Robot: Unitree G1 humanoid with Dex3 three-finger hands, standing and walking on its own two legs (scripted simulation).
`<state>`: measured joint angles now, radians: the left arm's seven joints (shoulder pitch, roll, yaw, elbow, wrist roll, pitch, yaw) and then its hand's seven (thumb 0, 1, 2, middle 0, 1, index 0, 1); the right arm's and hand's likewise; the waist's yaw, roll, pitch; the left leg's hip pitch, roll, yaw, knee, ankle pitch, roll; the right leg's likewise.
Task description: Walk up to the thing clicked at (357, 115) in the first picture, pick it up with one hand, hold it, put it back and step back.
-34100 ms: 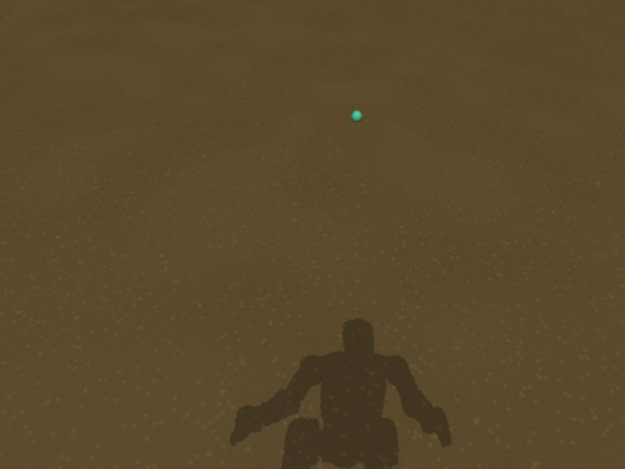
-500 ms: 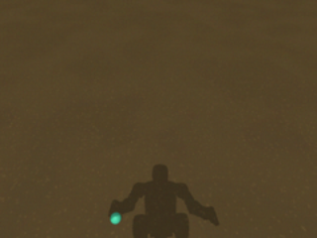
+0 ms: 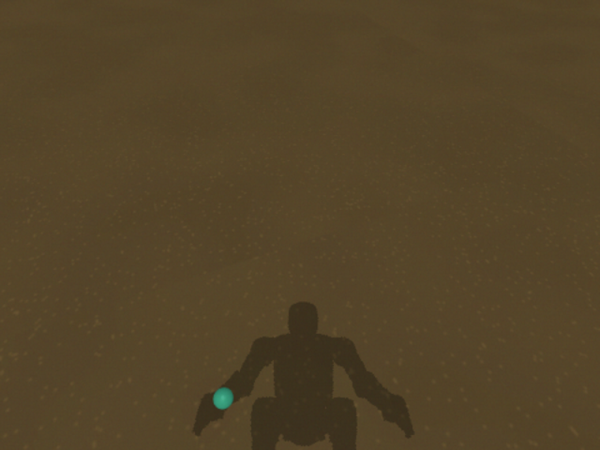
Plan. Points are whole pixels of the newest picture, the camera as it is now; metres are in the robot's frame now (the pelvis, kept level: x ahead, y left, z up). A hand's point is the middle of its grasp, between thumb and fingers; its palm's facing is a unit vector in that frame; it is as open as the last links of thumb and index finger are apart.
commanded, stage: stand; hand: left
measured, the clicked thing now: (223, 398) +0.47 +0.26 -0.75
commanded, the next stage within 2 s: rise first in 1.84 s
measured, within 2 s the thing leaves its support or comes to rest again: neither
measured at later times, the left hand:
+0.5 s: hand out of the picture +0.10 +0.26 -0.15, palm faces -0.02 -0.94 -0.34, open 7.4 cm
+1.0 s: hand out of the picture +0.10 +0.25 -0.15, palm faces -0.02 -0.94 -0.34, open 7.4 cm
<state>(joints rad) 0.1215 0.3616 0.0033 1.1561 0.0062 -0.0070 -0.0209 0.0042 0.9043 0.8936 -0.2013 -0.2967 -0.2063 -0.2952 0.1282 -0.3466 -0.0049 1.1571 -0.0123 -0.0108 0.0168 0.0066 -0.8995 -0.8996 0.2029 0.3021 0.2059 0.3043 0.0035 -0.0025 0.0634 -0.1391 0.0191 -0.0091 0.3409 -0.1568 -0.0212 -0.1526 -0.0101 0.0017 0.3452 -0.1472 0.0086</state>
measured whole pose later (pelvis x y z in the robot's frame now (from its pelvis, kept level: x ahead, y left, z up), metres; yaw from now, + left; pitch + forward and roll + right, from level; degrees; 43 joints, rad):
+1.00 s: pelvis +0.02 +0.00 +0.00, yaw +0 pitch -2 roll +0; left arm 0.11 0.35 0.00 1.14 0.01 -0.01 -0.01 0.00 0.90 0.89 -0.20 -0.30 -0.21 -0.30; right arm 0.09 -0.35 0.00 1.14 0.00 -0.01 0.01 0.01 -0.90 -0.90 0.20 0.30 0.21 0.30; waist 0.00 0.00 0.05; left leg -0.09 0.02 -0.01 0.31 -0.18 -0.02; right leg -0.11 -0.01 0.00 0.32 -0.17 0.01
